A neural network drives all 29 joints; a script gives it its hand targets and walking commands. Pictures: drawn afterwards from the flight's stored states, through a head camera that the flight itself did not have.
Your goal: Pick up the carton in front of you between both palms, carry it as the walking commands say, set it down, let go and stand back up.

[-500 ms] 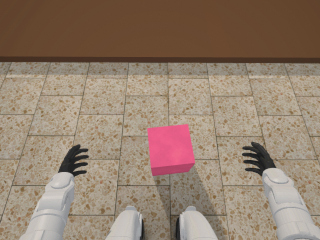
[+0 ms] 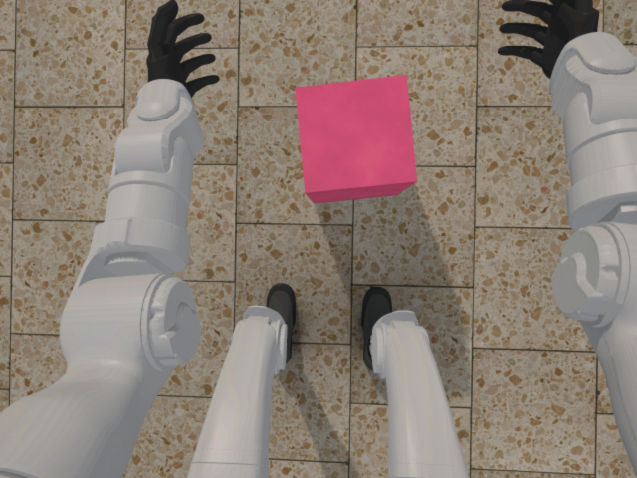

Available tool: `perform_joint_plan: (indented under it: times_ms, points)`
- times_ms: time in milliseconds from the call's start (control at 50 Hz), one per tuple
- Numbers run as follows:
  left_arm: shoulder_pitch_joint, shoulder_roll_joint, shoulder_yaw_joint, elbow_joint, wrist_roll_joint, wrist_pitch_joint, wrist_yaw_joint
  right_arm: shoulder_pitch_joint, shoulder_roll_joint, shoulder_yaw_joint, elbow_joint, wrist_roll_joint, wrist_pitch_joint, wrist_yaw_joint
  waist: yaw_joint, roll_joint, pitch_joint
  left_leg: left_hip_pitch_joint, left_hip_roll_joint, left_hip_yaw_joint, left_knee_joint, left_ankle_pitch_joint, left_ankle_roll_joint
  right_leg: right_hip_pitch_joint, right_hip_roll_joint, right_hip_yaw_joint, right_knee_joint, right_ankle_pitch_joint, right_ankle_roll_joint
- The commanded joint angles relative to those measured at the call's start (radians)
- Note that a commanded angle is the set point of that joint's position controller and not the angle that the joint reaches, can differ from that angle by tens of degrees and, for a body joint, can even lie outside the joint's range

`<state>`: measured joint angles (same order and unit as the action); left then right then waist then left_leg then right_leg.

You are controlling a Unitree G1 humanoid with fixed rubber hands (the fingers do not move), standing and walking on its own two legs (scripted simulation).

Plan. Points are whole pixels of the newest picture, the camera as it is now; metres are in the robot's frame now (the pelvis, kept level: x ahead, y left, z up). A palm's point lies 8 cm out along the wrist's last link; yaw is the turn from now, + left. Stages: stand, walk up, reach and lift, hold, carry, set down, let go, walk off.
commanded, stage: reach and lift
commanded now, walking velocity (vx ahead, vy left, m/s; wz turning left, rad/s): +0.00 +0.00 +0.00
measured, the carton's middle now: (353, 149) +0.55 -0.03 -0.53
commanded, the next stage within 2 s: none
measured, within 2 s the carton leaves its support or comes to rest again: leaves its support in 1.84 s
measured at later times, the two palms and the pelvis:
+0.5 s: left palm (233, 124) +0.53 +0.17 -0.28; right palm (482, 109) +0.56 -0.21 -0.28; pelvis +0.03 +0.01 -0.11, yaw +2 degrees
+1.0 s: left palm (259, 151) +0.53 +0.17 -0.46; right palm (440, 137) +0.56 -0.20 -0.46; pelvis -0.03 +0.01 -0.28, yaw +3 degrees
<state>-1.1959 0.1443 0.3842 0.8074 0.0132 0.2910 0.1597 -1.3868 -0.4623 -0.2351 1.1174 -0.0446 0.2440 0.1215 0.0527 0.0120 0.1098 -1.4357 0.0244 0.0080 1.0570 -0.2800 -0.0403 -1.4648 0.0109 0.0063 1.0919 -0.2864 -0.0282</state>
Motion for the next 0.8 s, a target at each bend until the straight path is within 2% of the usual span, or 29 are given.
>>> perform_joint_plan:
  times_ms: [0, 60, 160, 200, 240, 300, 360, 440, 520, 580, 640, 720, 780]
  points:
    - [-0.262, 0.089, 0.057, -0.120, 0.042, -0.031, -0.003, -0.337, -0.133, -0.043, -0.090, -0.043, -0.030, 0.001, 0.004, -0.105, -1.057, 0.390, -0.094, 0.070, -0.054, 0.046, -0.024, 0.618, 0.049, 0.000, -0.105, 0.117, 0.042]
    - [-0.226, 0.067, 0.083, -0.153, 0.072, -0.059, -0.013, -0.320, -0.108, -0.064, -0.120, -0.072, -0.051, -0.004, 0.005, -0.132, -1.152, 0.357, -0.109, 0.072, -0.039, 0.177, -0.022, 0.718, 0.054, 0.011, -0.062, 0.339, 0.044]
    - [-0.135, 0.015, 0.105, -0.155, 0.110, -0.132, -0.035, -0.232, -0.010, -0.113, -0.157, -0.107, -0.102, -0.018, 0.002, -0.167, -1.139, 0.110, -0.122, 0.067, 0.010, 0.309, -0.020, 0.773, 0.031, 0.061, 0.039, 0.690, 0.048]
    - [-0.102, -0.003, 0.108, -0.142, 0.121, -0.161, -0.039, -0.184, 0.019, -0.134, -0.161, -0.119, -0.121, -0.027, -0.007, -0.156, -1.125, 0.014, -0.122, 0.063, 0.049, 0.335, -0.024, 0.737, 0.022, 0.077, 0.087, 0.769, 0.049]
    - [-0.079, -0.012, 0.106, -0.131, 0.123, -0.185, -0.039, -0.138, 0.033, -0.153, -0.157, -0.127, -0.137, -0.037, -0.020, -0.132, -1.124, -0.074, -0.122, 0.064, 0.102, 0.329, -0.035, 0.676, 0.019, 0.083, 0.141, 0.779, 0.049]
    - [-0.067, -0.011, 0.090, -0.111, 0.107, -0.210, -0.037, -0.091, 0.032, -0.162, -0.145, -0.125, -0.158, -0.055, -0.044, -0.092, -1.104, -0.128, -0.120, 0.065, 0.207, 0.296, -0.047, 0.477, 0.029, 0.069, 0.218, 0.656, 0.048]
    - [-0.078, 0.002, 0.061, -0.093, 0.076, -0.222, -0.025, -0.096, 0.006, -0.133, -0.149, -0.086, -0.175, -0.070, -0.045, -0.062, -1.105, -0.135, -0.117, 0.060, 0.317, 0.314, -0.054, 0.289, 0.041, 0.055, 0.303, 0.560, 0.046]
    - [-0.132, 0.040, -0.017, -0.088, -0.003, -0.220, 0.006, -0.160, -0.068, -0.042, -0.165, 0.014, -0.184, -0.084, -0.040, -0.064, -1.211, -0.090, -0.118, 0.053, 0.471, 0.336, -0.053, 0.169, 0.042, 0.032, 0.452, 0.497, 0.053]
    - [-0.211, 0.075, -0.089, -0.086, -0.080, -0.199, 0.037, -0.258, -0.134, 0.055, -0.165, 0.106, -0.174, -0.091, -0.032, -0.093, -1.287, -0.043, -0.116, 0.052, 0.605, 0.320, -0.049, 0.086, 0.038, -0.001, 0.591, 0.413, 0.059]
    - [-0.294, 0.107, -0.121, -0.099, -0.132, -0.171, 0.056, -0.346, -0.187, 0.107, -0.162, 0.156, -0.155, -0.095, -0.031, -0.111, -1.326, 0.010, -0.114, 0.055, 0.685, 0.252, -0.042, 0.025, 0.033, -0.023, 0.663, 0.287, 0.060]
    - [-0.379, 0.134, -0.135, -0.089, -0.163, -0.141, 0.068, -0.433, -0.223, 0.142, -0.130, 0.182, -0.131, -0.099, -0.031, -0.132, -1.283, -0.023, -0.107, 0.071, 0.739, 0.126, -0.039, -0.007, 0.021, -0.032, 0.709, 0.149, 0.057]
    - [-0.478, 0.155, -0.135, -0.006, -0.173, -0.122, 0.064, -0.519, -0.232, 0.168, -0.036, 0.187, -0.112, -0.095, -0.029, -0.133, -1.115, -0.105, -0.093, 0.083, 0.796, -0.039, -0.033, -0.090, -0.002, -0.023, 0.749, -0.032, 0.051]
    - [-0.539, 0.169, -0.125, 0.064, -0.167, -0.130, 0.050, -0.566, -0.231, 0.184, 0.033, 0.188, -0.114, -0.092, -0.027, -0.109, -0.995, -0.150, -0.084, 0.085, 0.842, -0.095, -0.030, -0.145, -0.016, -0.006, 0.782, -0.105, 0.043]
